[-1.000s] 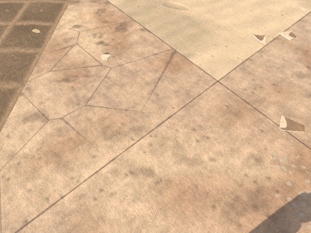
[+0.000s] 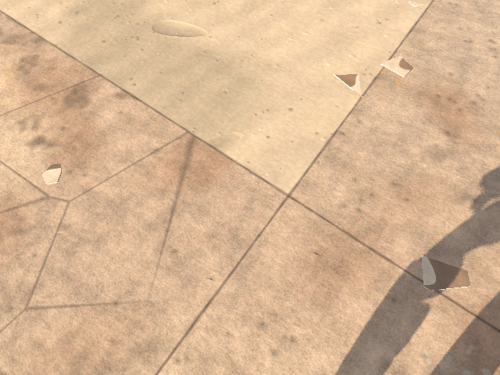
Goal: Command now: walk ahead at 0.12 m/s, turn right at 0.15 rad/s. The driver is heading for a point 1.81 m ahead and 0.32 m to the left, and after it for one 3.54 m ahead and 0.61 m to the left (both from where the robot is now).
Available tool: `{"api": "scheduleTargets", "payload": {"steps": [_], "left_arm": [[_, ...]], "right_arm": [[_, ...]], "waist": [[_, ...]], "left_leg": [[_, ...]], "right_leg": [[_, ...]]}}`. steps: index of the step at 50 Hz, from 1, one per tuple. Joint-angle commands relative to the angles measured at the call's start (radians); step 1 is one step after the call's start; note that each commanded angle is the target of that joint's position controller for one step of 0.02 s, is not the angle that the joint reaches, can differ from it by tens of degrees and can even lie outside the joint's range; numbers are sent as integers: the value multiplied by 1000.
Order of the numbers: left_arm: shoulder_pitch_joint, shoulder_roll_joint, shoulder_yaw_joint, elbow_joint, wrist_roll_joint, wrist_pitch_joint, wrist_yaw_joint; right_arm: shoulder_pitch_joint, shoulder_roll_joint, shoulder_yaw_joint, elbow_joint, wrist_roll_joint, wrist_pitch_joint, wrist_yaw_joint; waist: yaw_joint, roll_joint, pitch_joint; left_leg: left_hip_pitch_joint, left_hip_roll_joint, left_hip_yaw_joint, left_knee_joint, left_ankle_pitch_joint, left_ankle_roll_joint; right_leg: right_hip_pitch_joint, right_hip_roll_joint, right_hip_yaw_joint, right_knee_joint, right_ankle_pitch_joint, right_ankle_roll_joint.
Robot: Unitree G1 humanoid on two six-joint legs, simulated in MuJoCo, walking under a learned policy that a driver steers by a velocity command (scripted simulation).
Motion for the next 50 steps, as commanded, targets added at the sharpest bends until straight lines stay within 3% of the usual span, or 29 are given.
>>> {"api": "scheduleTargets", "payload": {"steps": [1,7,9,10,11,12,13,14,15,17,25,50], "left_arm": [[-25,135,28,-54,-1,-3,19],[-11,120,14,-29,3,21,30],[-17,98,2,-20,-10,27,30],[16,82,-4,-10,-12,25,28],[41,68,-10,-9,1,21,28],[119,71,-3,1,4,14,24],[89,57,-7,2,3,18,27],[31,84,-1,-3,-3,26,29],[5,89,2,-7,-10,35,34],[10,89,4,0,-7,49,36],[24,74,10,47,-15,48,39],[56,62,0,173,-17,49,54]], "right_arm": [[134,-51,-16,-4,-5,18,-10],[34,-56,-18,-16,4,28,-3],[61,-45,-16,-3,-5,18,4],[70,-61,-16,2,-18,13,7],[88,-103,-22,2,-26,9,6],[59,-164,-35,5,-16,13,4],[42,-104,-28,18,-8,17,11],[29,-63,-20,17,-8,16,17],[20,-64,-18,17,-13,13,17],[36,-68,-19,32,-11,3,15],[51,-58,-15,79,-2,12,4],[73,-22,-2,194,-5,32,-3]], "waist": [[-47,-116,-211],[-4,-143,-146],[-33,-129,-134],[-33,-101,-133],[-15,-44,-149],[60,91,-143],[44,138,-147],[19,100,-112],[9,71,-99],[1,44,-90],[-13,-24,-100],[-12,-40,-24]], "left_leg": [[141,18,-10,-134,104,-15],[246,-9,5,-419,142,-12],[344,-28,28,-598,219,10],[410,-4,0,-664,331,25],[474,70,-70,-659,495,49],[498,111,-94,-621,543,94],[408,88,-90,-646,335,106],[355,52,-70,-663,234,83],[340,31,-48,-658,224,63],[358,10,-23,-636,261,49],[412,-10,-3,-588,363,56],[409,-47,23,-639,237,40]], "right_leg": [[91,-265,145,-108,497,-168],[86,-256,181,-132,95,-133],[80,-231,181,-80,24,-94],[65,-203,180,-55,-10,-50],[39,-159,152,1,-66,-7],[-8,-77,89,25,-174,24],[66,-63,52,27,-170,44],[91,-68,52,33,-141,48],[95,-77,57,38,-107,41],[92,-92,77,34,-51,29],[120,-99,77,55,55,35],[114,-105,78,-10,-76,46]]}}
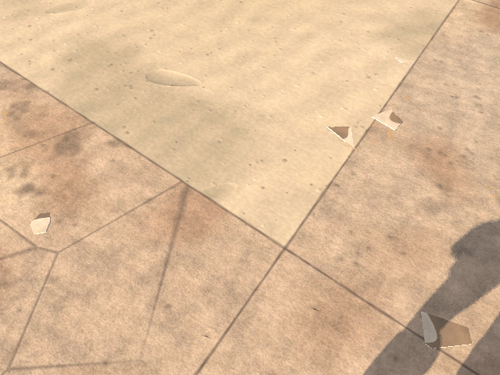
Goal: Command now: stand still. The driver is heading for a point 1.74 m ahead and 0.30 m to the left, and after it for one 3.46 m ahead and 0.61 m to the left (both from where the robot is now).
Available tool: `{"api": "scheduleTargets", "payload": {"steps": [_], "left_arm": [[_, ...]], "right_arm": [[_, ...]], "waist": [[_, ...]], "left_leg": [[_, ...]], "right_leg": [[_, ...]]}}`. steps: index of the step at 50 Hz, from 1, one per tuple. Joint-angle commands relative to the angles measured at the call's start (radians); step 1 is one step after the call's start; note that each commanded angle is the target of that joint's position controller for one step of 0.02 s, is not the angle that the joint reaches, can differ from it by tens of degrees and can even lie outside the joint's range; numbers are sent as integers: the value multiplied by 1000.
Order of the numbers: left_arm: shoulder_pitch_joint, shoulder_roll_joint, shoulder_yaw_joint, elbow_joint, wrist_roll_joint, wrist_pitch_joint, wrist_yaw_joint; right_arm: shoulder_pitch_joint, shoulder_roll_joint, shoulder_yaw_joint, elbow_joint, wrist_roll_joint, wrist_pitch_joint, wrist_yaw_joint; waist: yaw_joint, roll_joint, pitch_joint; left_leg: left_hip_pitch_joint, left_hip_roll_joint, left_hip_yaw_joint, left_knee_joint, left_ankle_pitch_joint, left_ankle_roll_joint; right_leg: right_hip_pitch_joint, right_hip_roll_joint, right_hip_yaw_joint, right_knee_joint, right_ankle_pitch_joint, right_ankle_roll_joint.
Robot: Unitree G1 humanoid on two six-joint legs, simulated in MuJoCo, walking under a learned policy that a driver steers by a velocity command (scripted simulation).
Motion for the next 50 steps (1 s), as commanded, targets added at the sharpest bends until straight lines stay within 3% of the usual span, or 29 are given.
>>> {"api": "scheduleTargets", "payload": {"steps": [1,18,19,20,22,23,24,25,26,28,30,31,32,33,34,35,37,39,42,45,50], "left_arm": [[20,100,15,-22,0,-8,3],[64,82,4,14,-2,-8,4],[84,76,2,25,-2,-7,5],[93,96,10,28,-9,-3,8],[118,140,25,19,-22,-6,11],[152,162,32,20,-26,-16,9],[172,189,43,22,-29,-27,7],[172,191,47,18,-28,-37,7],[157,179,45,7,-21,-47,5],[102,171,43,-20,-32,-58,-1],[32,172,43,-43,-47,-51,-5],[31,164,41,-50,-45,-49,-7],[7,114,26,-65,-37,-56,-11],[10,55,14,-99,-29,-76,-12],[-13,77,19,-113,-44,-89,-13],[-30,96,21,-120,-58,-100,-20],[-25,115,29,-104,-40,-110,-25],[-34,124,40,-100,-27,-105,-31],[-114,81,30,-130,-21,-91,-37],[-259,53,13,-185,-26,-91,-46],[-381,73,4,-242,-36,-97,-71]], "right_arm": [[23,-98,-13,-18,0,-7,-4],[84,-76,0,16,1,-9,-6],[105,-63,3,27,1,-8,-6],[110,-66,1,30,7,-7,-8],[82,-76,-3,6,13,-16,-9],[56,-56,2,-13,16,-30,-4],[44,-32,6,-25,20,-46,4],[28,-41,4,-35,23,-60,13],[19,-51,-1,-44,28,-70,21],[41,-47,-2,-50,38,-88,32],[156,-45,-14,3,33,-97,34],[237,-54,-23,39,24,-93,35],[364,-96,-37,64,19,-91,33],[473,-219,-60,65,23,-94,36],[459,-188,-43,66,4,-108,42],[362,-134,-25,34,5,-120,45],[243,-111,-9,-13,8,-125,58],[254,-71,7,-19,2,-114,58],[316,-97,7,-15,-3,-102,40],[326,-127,3,-31,-3,-95,26],[377,-136,-7,-17,14,-90,22]], "waist": [[0,-2,-10],[3,0,3],[3,-7,-20],[8,-22,-4],[27,-66,63],[42,-115,83],[47,-174,88],[48,-175,107],[39,-156,112],[2,-141,102],[-66,-109,61],[-87,-72,37],[-130,71,-6],[-137,327,-48],[-117,269,-22],[-74,154,56],[-28,73,71],[-20,85,56],[-36,84,52],[-63,78,77],[-71,90,117]], "left_leg": [[21,18,-12,-72,124,25],[4,13,-9,-85,102,25],[11,-1,7,-80,12,27],[-16,-28,32,-48,-130,35],[-139,-46,51,39,-331,58],[-207,-47,66,117,-294,62],[-248,-40,76,222,-208,64],[-277,-5,42,297,-180,79],[-307,17,19,350,-214,94],[-268,42,10,241,-246,120],[38,-27,99,-11,-53,112],[163,-43,91,-34,6,94],[301,83,-105,-124,-77,124],[429,314,-518,-287,-165,245],[369,404,-723,-348,-321,326],[326,384,-648,-345,-360,303],[265,292,-426,-356,-182,228],[228,223,-256,-368,67,185],[223,189,-144,-371,296,192],[156,166,-83,-405,309,185],[241,213,-52,-398,356,188]], "right_leg": [[-47,-54,51,-117,109,-23],[-52,-49,42,-131,88,-22],[-43,-42,38,-143,-22,-26],[-56,-37,45,-149,-195,-42],[-97,-103,149,-207,-497,-102],[-73,-182,263,-264,-571,-144],[-46,-274,395,-327,-599,-194],[-60,-333,478,-359,-569,-230],[-53,-351,495,-365,-515,-239],[-54,-327,416,-338,-407,-202],[-186,-204,225,-250,-279,-136],[-249,-153,160,-156,-207,-113],[-360,-79,55,102,-99,-67],[-565,28,-60,417,-187,-15],[-667,-2,38,624,-272,-30],[-744,-66,77,713,-179,-54],[-724,-127,59,667,14,-68],[-633,-146,31,563,104,-51],[-620,-133,-17,431,187,-13],[-535,-99,-51,207,301,1],[-487,-76,-59,46,334,-30]]}}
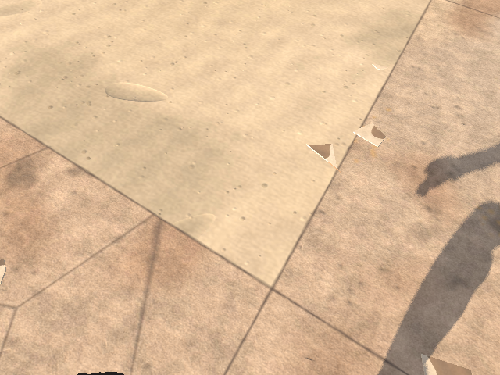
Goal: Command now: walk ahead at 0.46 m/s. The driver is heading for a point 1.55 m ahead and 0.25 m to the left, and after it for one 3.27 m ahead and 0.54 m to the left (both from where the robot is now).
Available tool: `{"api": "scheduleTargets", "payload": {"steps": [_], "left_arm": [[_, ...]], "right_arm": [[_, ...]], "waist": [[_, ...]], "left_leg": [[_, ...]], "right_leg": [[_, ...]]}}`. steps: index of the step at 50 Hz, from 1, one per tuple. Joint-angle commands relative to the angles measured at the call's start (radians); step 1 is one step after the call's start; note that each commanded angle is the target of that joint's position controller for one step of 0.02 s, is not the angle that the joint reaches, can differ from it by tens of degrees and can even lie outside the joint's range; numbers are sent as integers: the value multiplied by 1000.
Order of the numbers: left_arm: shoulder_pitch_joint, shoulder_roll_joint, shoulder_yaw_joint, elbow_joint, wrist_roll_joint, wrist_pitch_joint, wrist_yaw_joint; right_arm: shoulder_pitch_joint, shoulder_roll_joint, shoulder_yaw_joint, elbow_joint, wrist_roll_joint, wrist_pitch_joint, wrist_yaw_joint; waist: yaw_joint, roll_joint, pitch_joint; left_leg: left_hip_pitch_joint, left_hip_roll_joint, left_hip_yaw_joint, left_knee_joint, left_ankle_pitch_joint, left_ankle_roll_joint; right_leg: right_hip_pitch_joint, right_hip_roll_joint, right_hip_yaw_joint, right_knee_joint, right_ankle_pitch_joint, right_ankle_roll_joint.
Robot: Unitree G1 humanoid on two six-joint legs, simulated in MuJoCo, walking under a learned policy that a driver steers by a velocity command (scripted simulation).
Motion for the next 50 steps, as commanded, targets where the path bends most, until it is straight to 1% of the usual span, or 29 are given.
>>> {"api": "scheduleTargets", "payload": {"steps": [1,3,4,5,6,7,8,9,10,11,12,13,15,18,23,28,31,32,33,34,35,36,37,38,39,40,42,44,50], "left_arm": [[-170,47,-1,-110,-4,-22,-19],[-108,89,17,-107,-2,-29,-23],[-11,123,35,-84,-2,-29,-20],[169,166,60,-31,-5,-25,-12],[366,230,80,13,8,-19,0],[461,292,89,42,24,-14,-3],[443,199,63,49,20,-10,-2],[329,156,49,33,12,-14,0],[231,120,36,9,15,-22,-1],[177,89,27,5,28,-30,-8],[155,64,19,11,40,-37,-11],[154,56,17,22,39,-39,-13],[182,80,22,46,37,-44,-5],[230,124,32,66,44,-46,19],[283,147,32,66,36,-40,40],[377,173,41,89,22,-6,44],[339,213,54,62,18,20,53],[320,219,56,51,20,31,58],[318,206,49,37,22,35,63],[351,150,30,-3,41,20,61],[388,54,-3,-39,39,-25,42],[278,151,20,-64,3,-64,25],[218,159,21,-83,-16,-82,20],[206,147,21,-80,-1,-85,26],[217,161,34,-65,15,-73,34],[242,159,38,-61,18,-54,32],[259,128,37,-63,30,-26,33],[203,111,33,-85,40,-15,38],[11,83,18,-136,27,-28,22]], "right_arm": [[48,-174,-37,-17,9,1,-8],[19,-199,-48,-28,6,9,-9],[4,-211,-52,-34,3,17,-9],[-18,-207,-50,-45,-2,24,-8],[-34,-184,-38,-74,-14,22,-4],[112,-18,6,-80,-4,-1,16],[31,-99,-13,-73,26,-34,22],[-83,-161,-32,-121,51,-50,22],[-151,-176,-34,-142,50,-56,13],[-176,-174,-46,-144,34,-49,3],[-139,-151,-49,-139,27,-31,-1],[-110,-119,-48,-132,29,-13,-3],[-123,-98,-48,-145,33,14,-7],[-234,-125,-56,-194,19,23,-7],[-408,-106,-44,-255,15,11,23],[-541,-102,-31,-340,19,14,59],[-481,-151,-53,-369,21,18,78],[-361,-188,-75,-347,23,19,79],[-190,-257,-112,-307,26,22,69],[-62,-369,-147,-288,22,33,45],[-99,-396,-140,-315,20,25,48],[-82,-310,-115,-318,7,21,50],[-124,-257,-103,-322,7,16,45],[-200,-233,-95,-339,8,12,46],[-264,-190,-82,-358,2,10,45],[-294,-175,-74,-372,-7,10,42],[-281,-192,-76,-367,-3,3,37],[-243,-216,-82,-351,1,-2,25],[-162,-229,-80,-313,8,3,9]], "waist": [[28,123,148],[84,153,77],[139,179,4],[226,182,-100],[294,110,-239],[203,-188,-438],[240,-154,-412],[215,-133,-220],[176,-17,-135],[136,31,-74],[91,11,-64],[72,-10,-49],[57,-28,5],[73,-13,42],[128,2,56],[173,9,92],[111,-48,23],[41,-58,-46],[-39,-29,-137],[-50,145,-252],[31,295,-377],[-23,192,-358],[-13,151,-236],[38,36,-151],[77,27,-112],[107,46,-94],[123,54,-76],[112,60,-45],[31,100,9]], "left_leg": [[-60,270,-95,-25,476,122],[0,283,-77,87,790,102],[9,276,-63,206,987,90],[-55,237,-34,406,1059,63],[-308,192,-19,710,781,37],[-694,-15,-54,1110,-47,-26],[-804,-10,-194,1255,-216,-1],[-889,48,-162,1281,-157,17],[-846,105,-139,1232,-59,24],[-790,138,-122,1171,-5,22],[-715,171,-134,1130,26,25],[-679,180,-135,1098,30,25],[-692,195,-131,1033,41,16],[-812,196,-152,908,192,-7],[-796,152,-75,602,442,-4],[-875,127,-22,474,334,26],[-727,48,60,461,169,75],[-569,0,87,440,161,100],[-308,-28,58,398,208,140],[24,189,-310,376,178,239],[265,383,-872,181,78,411],[273,357,-813,141,72,355],[159,316,-639,153,143,310],[-12,271,-517,143,240,278],[-139,241,-421,127,338,254],[-223,225,-386,101,382,251],[-301,209,-327,65,466,261],[-321,195,-270,37,510,256],[-299,148,-183,20,360,179]], "right_leg": [[-6,25,-18,-78,-2,-29],[119,67,-40,-92,-61,-62],[253,103,-64,-84,-88,-83],[487,117,-67,-94,-69,-114],[831,-56,131,-53,-100,-176],[1180,-330,669,-173,-348,-357],[1131,-315,803,-316,-425,-329],[972,-281,631,-337,-370,-277],[786,-248,492,-365,-252,-246],[632,-211,391,-392,-153,-226],[541,-183,311,-421,-130,-209],[485,-171,268,-451,-141,-206],[406,-166,188,-504,-135,-206],[430,-168,110,-535,-90,-201],[502,-136,-46,-534,-10,-142],[735,-204,-94,-445,73,-118],[791,-222,-142,-255,504,-82],[768,-204,-167,-88,644,-62],[647,-160,-190,150,599,-25],[320,-80,-205,512,193,27],[-15,132,-10,802,-581,64],[-132,70,137,838,-550,31],[-167,25,121,796,-477,5],[-118,-20,115,694,-407,2],[-40,-57,108,607,-370,7],[23,-75,109,572,-350,13],[59,-78,89,496,-314,40],[24,-75,74,385,-216,67],[69,-13,37,-7,130,62]]}}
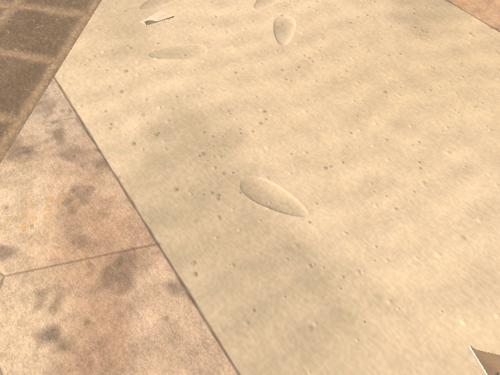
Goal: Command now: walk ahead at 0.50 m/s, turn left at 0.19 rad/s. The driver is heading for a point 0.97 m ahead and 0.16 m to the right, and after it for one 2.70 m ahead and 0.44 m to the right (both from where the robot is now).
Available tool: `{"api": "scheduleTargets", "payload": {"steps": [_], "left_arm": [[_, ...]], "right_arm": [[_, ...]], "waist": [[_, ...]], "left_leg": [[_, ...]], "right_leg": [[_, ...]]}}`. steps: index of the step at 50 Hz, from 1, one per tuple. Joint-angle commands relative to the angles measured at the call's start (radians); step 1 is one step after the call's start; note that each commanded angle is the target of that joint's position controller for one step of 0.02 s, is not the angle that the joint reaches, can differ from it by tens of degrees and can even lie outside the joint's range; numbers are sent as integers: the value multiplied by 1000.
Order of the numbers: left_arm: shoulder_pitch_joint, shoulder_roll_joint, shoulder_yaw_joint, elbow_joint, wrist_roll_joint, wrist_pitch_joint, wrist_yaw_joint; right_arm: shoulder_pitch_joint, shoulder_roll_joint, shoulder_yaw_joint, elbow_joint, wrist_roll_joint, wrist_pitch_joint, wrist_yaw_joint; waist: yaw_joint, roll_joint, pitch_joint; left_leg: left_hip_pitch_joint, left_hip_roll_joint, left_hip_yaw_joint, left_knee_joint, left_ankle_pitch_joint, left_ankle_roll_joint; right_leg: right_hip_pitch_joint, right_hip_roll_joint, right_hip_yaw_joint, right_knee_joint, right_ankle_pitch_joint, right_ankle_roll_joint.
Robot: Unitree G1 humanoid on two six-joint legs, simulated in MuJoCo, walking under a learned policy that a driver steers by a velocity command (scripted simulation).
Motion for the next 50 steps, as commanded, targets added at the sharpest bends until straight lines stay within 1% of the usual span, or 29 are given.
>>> {"api": "scheduleTargets", "payload": {"steps": [1,4,6,8,9,10,11,12,13,14,15,16,18,20,26,30,33,34,35,36,37,38,39,40,41,42,44,46,50], "left_arm": [[-110,43,1,-76,-9,-16,-10],[-162,63,2,-106,-12,-26,-26],[-152,78,5,-115,-12,-34,-37],[-63,107,18,-96,-12,-39,-39],[64,139,35,-59,-10,-40,-35],[242,189,51,-24,2,-38,-29],[371,274,76,2,10,-29,-25],[395,196,55,21,-13,-22,-30],[311,147,39,5,-24,-18,-27],[227,120,29,-17,-16,-11,-23],[168,96,18,-26,-5,-9,-26],[139,77,10,-31,6,-12,-28],[133,82,10,-22,3,-18,-31],[151,112,18,-8,-1,-23,-25],[238,141,24,27,-18,-5,-5],[315,150,26,61,-25,14,-4],[325,162,32,74,-29,33,3],[309,174,35,71,-29,37,5],[281,177,34,65,-30,41,6],[272,144,21,51,-20,39,6],[335,49,-7,18,-7,24,2],[391,22,-20,30,-23,5,-3],[323,131,11,25,-51,-1,-5],[244,139,15,0,-56,-1,-4],[209,125,17,-6,-45,5,0],[213,117,26,-2,-36,20,3],[255,69,23,6,-39,50,3],[234,51,25,-12,-35,68,6],[156,31,23,-58,-15,66,-6]], "right_arm": [[46,-166,-40,-29,3,-13,-8],[84,-167,-41,-3,5,-5,-10],[90,-176,-45,6,5,6,-17],[62,-192,-49,0,4,15,-21],[41,-184,-43,-6,2,19,-20],[30,-152,-26,-25,-8,19,-19],[178,-59,1,-29,-4,0,-10],[159,-91,1,-18,10,-17,-5],[60,-164,-17,-44,30,-27,0],[-18,-169,-15,-67,29,-30,-1],[-56,-161,-18,-75,13,-27,-4],[-41,-153,-24,-73,3,-19,-7],[6,-113,-18,-61,3,-2,-10],[-23,-101,-15,-75,-3,4,-15],[-221,-62,2,-124,-1,-10,-3],[-335,-66,6,-166,11,-18,19],[-343,-94,-2,-189,10,-30,34],[-297,-113,-10,-180,8,-34,34],[-189,-143,-27,-151,5,-37,30],[-21,-201,-52,-108,-6,-38,20],[126,-298,-76,-92,-31,-34,8],[160,-267,-68,-76,-19,-23,10],[118,-195,-46,-83,-13,-19,7],[53,-164,-35,-89,-10,-18,3],[-14,-137,-26,-87,-13,-22,6],[-64,-106,-18,-87,-16,-29,9],[-110,-97,-21,-76,-21,-41,13],[-117,-116,-29,-61,-25,-50,9],[-138,-149,-39,-45,-29,-35,-19]], "waist": [[-33,114,16],[-46,116,40],[-28,125,35],[27,151,-16],[94,140,-98],[167,93,-237],[135,-158,-395],[157,-218,-427],[158,-132,-247],[135,-42,-144],[103,3,-62],[67,-17,-37],[35,-43,-32],[31,-34,-17],[95,-11,11],[137,-17,43],[107,-34,41],[74,-47,17],[8,-44,-46],[-65,-21,-171],[-80,155,-346],[-69,334,-470],[-83,227,-336],[-66,183,-208],[-33,126,-123],[3,141,-75],[46,154,-38],[62,129,-9],[67,111,22]], "left_leg": [[-49,241,-107,-94,211,124],[86,298,-146,-40,253,123],[160,330,-164,4,329,108],[178,319,-148,100,573,83],[148,270,-110,240,704,61],[-8,216,-70,484,569,29],[-413,53,-7,891,79,-57],[-585,22,-102,1022,-375,-56],[-684,91,-104,1081,-321,-46],[-676,149,-61,1044,-224,-40],[-641,184,-40,971,-163,-43],[-578,216,-43,914,-121,-44],[-514,235,-28,853,-91,-57],[-545,247,-14,777,-28,-80],[-526,213,38,400,285,-98],[-550,184,47,283,275,-83],[-511,164,37,225,162,-51],[-433,143,48,209,127,-39],[-270,116,72,173,137,-17],[9,165,35,216,183,21],[424,426,-292,241,160,133],[548,556,-631,105,21,217],[445,518,-543,70,-71,171],[303,483,-396,45,-54,134],[157,443,-297,-2,-13,116],[57,407,-213,-44,24,101],[-57,382,-108,-111,78,98],[-82,383,-25,-141,158,103],[-92,335,179,-98,487,78]], "right_leg": [[93,48,-45,-130,133,-8],[23,57,-35,-188,57,-41],[27,66,-35,-217,-23,-69],[171,109,-74,-233,-96,-101],[357,132,-96,-248,-64,-130],[649,15,22,-199,-18,-191],[1065,-229,452,-230,-154,-357],[1118,-272,698,-384,-332,-380],[988,-240,575,-409,-441,-321],[825,-204,448,-433,-412,-285],[672,-165,359,-470,-330,-272],[581,-132,297,-499,-256,-260],[502,-101,216,-545,-160,-267],[487,-96,152,-572,-52,-278],[535,-37,6,-580,40,-225],[658,-89,28,-537,19,-222],[736,-132,72,-459,102,-202],[738,-129,78,-409,196,-192],[712,-95,55,-294,325,-172],[593,-39,20,-91,292,-140],[235,85,-48,291,-51,-74],[27,167,28,518,-613,-52],[-64,106,85,607,-583,-58],[-89,60,52,603,-500,-61],[-55,25,40,550,-425,-57],[-7,-3,46,499,-374,-55],[71,-20,43,469,-324,-46],[42,-25,49,436,-262,-35],[66,4,-5,185,-71,-13]]}}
